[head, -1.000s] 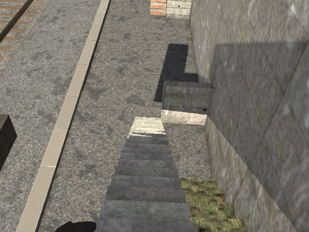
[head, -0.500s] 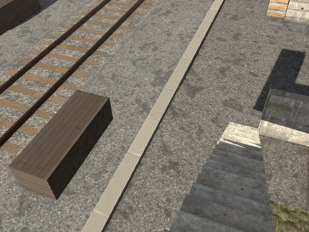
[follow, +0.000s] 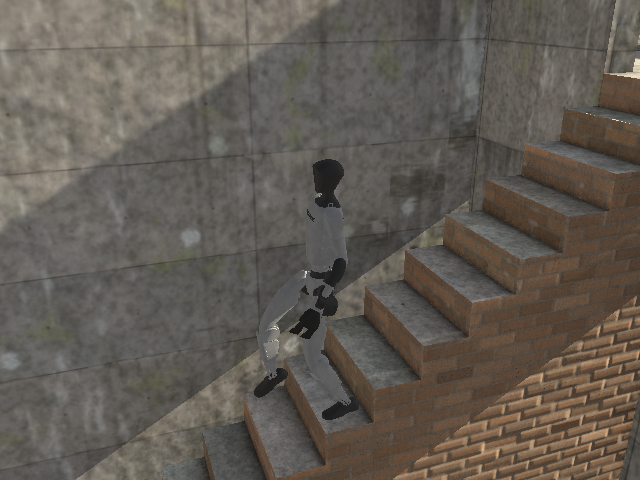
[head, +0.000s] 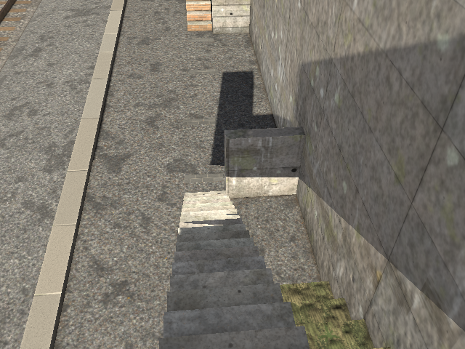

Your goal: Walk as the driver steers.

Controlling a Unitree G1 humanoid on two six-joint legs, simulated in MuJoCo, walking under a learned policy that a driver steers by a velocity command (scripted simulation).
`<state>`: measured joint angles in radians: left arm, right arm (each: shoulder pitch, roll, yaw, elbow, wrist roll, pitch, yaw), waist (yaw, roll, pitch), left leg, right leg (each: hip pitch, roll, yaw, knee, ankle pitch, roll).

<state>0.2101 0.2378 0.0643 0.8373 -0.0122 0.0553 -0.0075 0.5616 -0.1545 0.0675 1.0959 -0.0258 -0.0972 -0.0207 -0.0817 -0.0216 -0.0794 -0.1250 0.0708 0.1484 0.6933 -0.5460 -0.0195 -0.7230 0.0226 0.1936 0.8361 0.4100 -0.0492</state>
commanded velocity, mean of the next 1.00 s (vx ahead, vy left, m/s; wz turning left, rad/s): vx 0.50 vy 0.00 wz -0.04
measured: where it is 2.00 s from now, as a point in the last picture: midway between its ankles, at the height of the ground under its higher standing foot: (216, 337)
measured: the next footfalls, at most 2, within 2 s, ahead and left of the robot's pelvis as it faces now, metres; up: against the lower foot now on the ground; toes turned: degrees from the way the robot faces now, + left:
right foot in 0.20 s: +0.21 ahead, -0.18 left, -0.19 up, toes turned -8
left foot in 0.82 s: +0.51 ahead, +0.01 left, -0.38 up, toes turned -14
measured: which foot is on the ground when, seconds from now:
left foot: down 0.00-0.20, up 0.22-0.80, down 0.82-1.00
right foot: up 0.00-0.18, down 0.20-0.82, up 0.84-1.00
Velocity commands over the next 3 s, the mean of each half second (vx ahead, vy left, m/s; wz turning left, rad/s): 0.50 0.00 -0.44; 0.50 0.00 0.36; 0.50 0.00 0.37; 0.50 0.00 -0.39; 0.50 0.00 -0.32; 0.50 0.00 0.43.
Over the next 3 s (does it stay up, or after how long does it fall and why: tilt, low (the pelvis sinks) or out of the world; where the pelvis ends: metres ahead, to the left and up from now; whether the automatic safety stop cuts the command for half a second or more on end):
stays up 1.54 -0.10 -1.16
